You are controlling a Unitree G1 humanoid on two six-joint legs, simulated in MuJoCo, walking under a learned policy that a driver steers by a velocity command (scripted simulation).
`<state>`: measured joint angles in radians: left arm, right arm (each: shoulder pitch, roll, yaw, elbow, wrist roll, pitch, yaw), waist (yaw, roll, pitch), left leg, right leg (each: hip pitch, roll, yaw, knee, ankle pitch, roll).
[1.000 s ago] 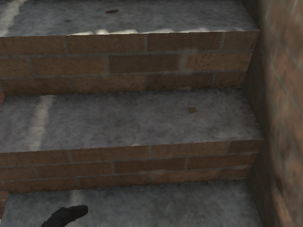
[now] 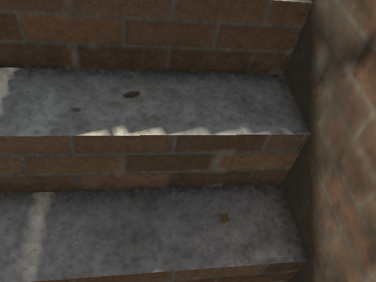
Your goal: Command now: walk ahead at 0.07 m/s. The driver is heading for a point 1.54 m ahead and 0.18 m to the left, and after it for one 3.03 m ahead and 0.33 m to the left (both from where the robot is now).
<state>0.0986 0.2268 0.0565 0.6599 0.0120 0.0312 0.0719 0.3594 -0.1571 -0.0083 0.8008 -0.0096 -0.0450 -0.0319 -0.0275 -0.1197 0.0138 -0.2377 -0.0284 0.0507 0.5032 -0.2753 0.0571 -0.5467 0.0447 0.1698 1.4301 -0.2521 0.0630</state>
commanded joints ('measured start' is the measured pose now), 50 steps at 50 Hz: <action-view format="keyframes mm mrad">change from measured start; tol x8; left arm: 1 109 37 12 -19 -16 59 1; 8 9 -24 -37 5 -59 27 -9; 13 262 -25 -44 91 -21 -12 41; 50 377 -6 -76 248 -30 -46 55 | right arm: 1 -89 -111 -22 -109 10 -48 -21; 7 83 -138 -48 -77 -1 22 -68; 14 -72 -72 -19 -61 30 -19 -3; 50 -23 -36 -5 209 -5 22 13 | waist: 1 75 265 -46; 7 -44 337 10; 9 -48 387 -91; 12 57 206 -157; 17 -10 17 -58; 38 12 92 95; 50 7 92 54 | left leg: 1 14 217 -200 -173 531 42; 7 277 153 -191 -240 442 -67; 10 300 227 -212 -121 1000 19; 12 254 200 -202 -75 1126 9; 14 252 183 -212 -73 1069 -5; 17 206 167 -233 -169 695 -19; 24 166 115 -208 -210 388 30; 37 46 101 -203 -235 142 58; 43 52 107 -170 -230 197 67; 50 -18 92 -179 -270 -47 95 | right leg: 1 24 7 -9 15 67 7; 4 -2 1 -52 -247 -1 -4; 8 71 -9 -217 -815 -386 -28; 12 347 -72 -170 -943 90 -116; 16 344 -135 -114 -951 289 -134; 31 264 -170 -83 -1030 3 -157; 43 279 -178 -73 -1054 4 -158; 50 273 -164 -54 -1115 -223 -193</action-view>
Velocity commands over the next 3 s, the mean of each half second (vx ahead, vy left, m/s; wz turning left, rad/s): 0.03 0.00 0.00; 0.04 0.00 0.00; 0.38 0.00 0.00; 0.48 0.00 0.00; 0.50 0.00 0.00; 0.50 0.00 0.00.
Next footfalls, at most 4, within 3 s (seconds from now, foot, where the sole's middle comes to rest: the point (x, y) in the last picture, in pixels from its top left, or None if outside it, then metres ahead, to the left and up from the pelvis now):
0.24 right None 0.04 -0.07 -0.77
1.68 right None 0.25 -0.07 -0.56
2.16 left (94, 234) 0.46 0.20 -0.34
2.72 right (209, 103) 0.72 -0.06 -0.13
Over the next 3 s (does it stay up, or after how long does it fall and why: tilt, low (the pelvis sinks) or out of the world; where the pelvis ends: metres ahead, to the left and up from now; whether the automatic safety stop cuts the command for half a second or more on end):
stays up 0.64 0.03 0.61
